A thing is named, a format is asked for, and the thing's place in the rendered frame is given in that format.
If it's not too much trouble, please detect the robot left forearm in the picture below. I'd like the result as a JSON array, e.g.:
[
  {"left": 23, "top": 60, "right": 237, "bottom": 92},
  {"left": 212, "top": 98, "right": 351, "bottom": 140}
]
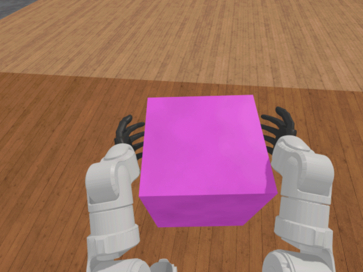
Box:
[{"left": 85, "top": 143, "right": 141, "bottom": 272}]

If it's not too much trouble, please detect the left robot upper arm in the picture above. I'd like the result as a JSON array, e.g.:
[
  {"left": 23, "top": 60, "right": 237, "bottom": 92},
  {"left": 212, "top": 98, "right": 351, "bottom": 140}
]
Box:
[{"left": 92, "top": 258, "right": 151, "bottom": 272}]

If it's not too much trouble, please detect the right robot upper arm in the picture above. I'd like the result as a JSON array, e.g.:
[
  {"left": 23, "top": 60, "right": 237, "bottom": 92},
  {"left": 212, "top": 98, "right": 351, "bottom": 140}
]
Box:
[{"left": 262, "top": 249, "right": 332, "bottom": 272}]

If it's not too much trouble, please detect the robot left hand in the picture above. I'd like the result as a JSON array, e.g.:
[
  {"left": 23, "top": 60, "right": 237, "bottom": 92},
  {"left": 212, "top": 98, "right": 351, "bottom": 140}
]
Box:
[{"left": 114, "top": 114, "right": 145, "bottom": 160}]

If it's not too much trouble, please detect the robot right hand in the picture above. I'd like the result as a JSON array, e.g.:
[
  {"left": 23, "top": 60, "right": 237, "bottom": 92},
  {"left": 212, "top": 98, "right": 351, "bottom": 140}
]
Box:
[{"left": 261, "top": 107, "right": 297, "bottom": 155}]

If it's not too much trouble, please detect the robot right forearm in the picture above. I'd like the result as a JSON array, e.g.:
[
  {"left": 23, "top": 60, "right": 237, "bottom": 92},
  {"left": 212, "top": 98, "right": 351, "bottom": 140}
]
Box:
[{"left": 271, "top": 135, "right": 336, "bottom": 272}]

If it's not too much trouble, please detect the carton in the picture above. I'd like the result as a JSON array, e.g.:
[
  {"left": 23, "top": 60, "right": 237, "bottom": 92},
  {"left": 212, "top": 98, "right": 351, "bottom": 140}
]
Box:
[{"left": 139, "top": 95, "right": 278, "bottom": 227}]

